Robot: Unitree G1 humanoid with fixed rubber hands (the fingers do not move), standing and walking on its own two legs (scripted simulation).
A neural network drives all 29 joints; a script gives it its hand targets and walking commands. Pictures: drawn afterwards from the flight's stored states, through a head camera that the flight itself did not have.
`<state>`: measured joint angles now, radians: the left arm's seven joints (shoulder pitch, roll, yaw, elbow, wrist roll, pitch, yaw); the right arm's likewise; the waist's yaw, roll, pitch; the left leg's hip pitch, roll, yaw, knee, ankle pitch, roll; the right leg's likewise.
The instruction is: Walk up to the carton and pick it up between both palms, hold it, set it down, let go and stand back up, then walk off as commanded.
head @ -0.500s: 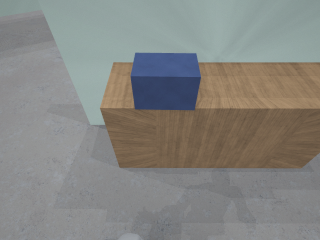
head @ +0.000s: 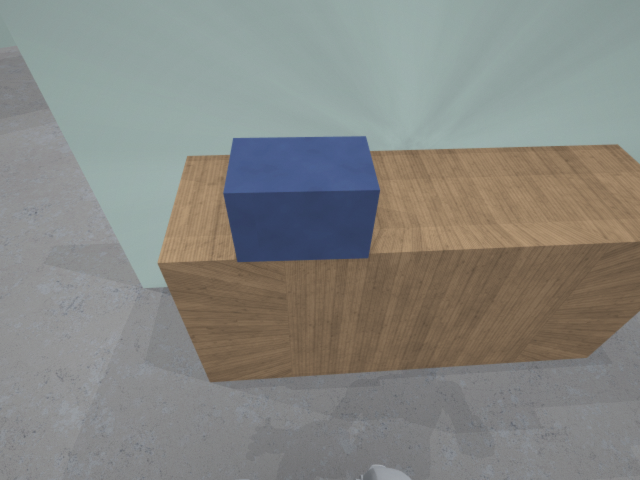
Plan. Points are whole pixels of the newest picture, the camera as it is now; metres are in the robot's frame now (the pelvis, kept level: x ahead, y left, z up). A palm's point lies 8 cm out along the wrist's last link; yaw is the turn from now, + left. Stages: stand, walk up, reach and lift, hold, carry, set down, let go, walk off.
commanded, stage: walk up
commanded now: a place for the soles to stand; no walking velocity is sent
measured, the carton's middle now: (301, 199) +0.66 +0.04 -0.05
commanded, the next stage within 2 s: stand in 2.00 s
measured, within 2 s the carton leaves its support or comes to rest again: neither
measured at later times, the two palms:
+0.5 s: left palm (58, 457) +0.19 +0.35 -0.11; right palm out of the picture +0.12 -0.31 -0.08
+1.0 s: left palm (116, 392) +0.28 +0.31 -0.12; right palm (513, 364) +0.33 -0.32 -0.12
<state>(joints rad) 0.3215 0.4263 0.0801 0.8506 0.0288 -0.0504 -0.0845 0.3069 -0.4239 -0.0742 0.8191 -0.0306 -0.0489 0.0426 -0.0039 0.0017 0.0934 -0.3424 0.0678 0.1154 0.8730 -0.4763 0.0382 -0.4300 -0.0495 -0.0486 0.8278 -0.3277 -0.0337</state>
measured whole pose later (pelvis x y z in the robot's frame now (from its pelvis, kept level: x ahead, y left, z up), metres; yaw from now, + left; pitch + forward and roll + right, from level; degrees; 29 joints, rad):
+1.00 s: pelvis +0.23 -0.01 -0.01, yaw +5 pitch -4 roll +1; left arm 0.17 0.41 0.01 0.89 -0.02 0.00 0.00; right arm 0.21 -0.42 -0.04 0.93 0.00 -0.07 -0.02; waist 0.02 -0.01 0.18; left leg -0.46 0.01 0.06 0.93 -0.38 0.03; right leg -0.42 -0.08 -0.06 1.00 -0.53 -0.02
